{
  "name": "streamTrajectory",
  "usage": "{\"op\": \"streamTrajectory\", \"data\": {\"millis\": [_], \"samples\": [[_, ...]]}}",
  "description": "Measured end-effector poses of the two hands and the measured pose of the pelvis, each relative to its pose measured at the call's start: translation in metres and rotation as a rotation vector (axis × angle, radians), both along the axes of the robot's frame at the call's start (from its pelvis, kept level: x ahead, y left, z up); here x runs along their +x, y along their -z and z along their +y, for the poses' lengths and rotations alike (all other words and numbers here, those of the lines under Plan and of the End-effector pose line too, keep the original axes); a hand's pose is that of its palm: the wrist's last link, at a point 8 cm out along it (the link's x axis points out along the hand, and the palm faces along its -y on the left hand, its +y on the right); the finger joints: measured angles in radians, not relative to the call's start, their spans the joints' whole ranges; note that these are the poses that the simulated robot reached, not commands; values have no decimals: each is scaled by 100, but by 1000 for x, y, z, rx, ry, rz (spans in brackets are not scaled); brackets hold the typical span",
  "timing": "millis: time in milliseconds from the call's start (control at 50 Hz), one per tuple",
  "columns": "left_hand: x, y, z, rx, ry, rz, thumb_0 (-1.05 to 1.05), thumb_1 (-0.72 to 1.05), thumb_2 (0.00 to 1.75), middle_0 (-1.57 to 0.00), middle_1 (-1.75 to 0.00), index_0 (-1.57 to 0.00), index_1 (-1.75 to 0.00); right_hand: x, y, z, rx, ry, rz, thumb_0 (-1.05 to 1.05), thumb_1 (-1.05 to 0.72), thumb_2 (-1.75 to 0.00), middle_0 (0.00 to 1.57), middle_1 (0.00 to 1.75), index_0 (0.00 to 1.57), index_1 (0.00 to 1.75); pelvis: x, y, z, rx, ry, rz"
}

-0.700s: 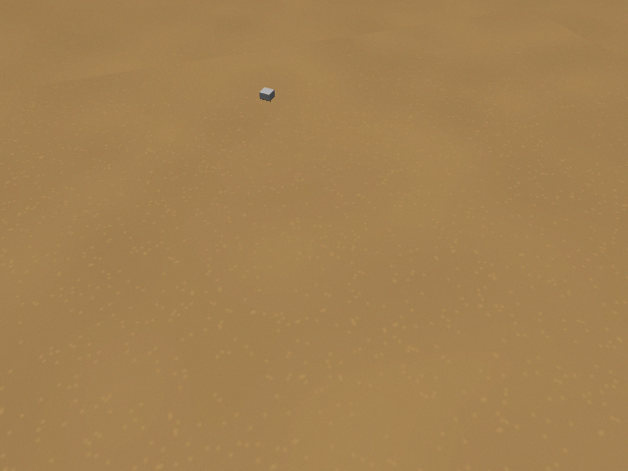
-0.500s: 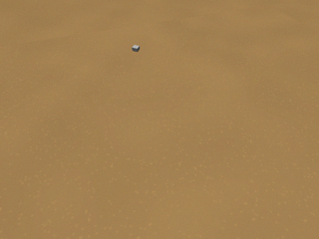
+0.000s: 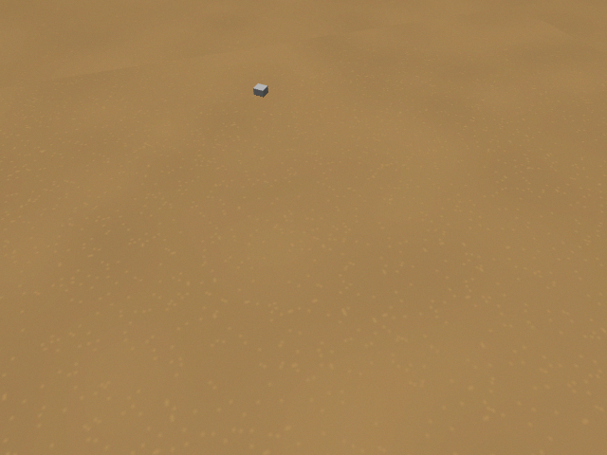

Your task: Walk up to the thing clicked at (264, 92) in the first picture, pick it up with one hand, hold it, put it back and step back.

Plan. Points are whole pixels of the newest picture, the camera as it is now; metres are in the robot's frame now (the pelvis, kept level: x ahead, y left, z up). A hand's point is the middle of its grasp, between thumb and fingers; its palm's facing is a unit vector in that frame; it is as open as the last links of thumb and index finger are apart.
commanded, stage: stand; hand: left
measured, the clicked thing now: (260, 90) +2.17 +0.25 -0.76
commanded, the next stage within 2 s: walk up in 0.42 s
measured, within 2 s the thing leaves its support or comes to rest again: neither
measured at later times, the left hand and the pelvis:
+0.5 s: hand out of the picture +0.08 +0.26 -0.15, palm faces -0.02 -0.95 -0.32, open 7.4 cm; pelvis +0.01 +0.00 +0.00, yaw +0 degrees
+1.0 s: hand (87, 373) +0.26 +0.37 -0.15, palm faces -0.07 -0.95 -0.31, open 7.4 cm; pelvis +0.19 +0.08 +0.00, yaw -1 degrees
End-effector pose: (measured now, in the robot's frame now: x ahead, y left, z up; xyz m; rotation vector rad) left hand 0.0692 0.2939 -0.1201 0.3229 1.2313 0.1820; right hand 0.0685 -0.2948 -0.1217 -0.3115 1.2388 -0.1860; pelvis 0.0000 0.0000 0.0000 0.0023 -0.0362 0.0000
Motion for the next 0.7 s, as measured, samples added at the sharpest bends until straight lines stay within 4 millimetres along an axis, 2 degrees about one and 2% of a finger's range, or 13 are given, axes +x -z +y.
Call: {"op": "streamTrajectory", "data": {"millis": [420, 500, 600, 700], "samples": [[5, 0, -1, -1, -3, 0, 1, 91, 90, -20, -30, -20, -30, 5, -1, -2, -5, -1, -1, 0, -90, -90, 20, 30, 21, 30, 5, 0, -1, 0, -1, 1], [7, -3, 7, -17, -3, -38, 1, 91, 90, -20, -30, -20, -30, 10, -3, -9, 12, -4, -34, 0, -90, -90, 20, 30, 21, 30, 13, 3, -1, -4, -4, 20], [3, -5, 34, 11, -46, -78, 1, 90, 90, -20, -30, -20, -30, 37, -6, -19, -34, -50, -33, 1, -90, -90, 20, 30, 21, 30, 29, 10, 10, -24, -37, 21], [-3, -3, 75, 31, -91, -20, 1, 90, 90, -20, -30, -20, -30, 92, -24, -3, -65, -109, -81, 1, -91, -90, 20, 30, 20, 30, 60, 10, 33, -34, -48, 12]]}}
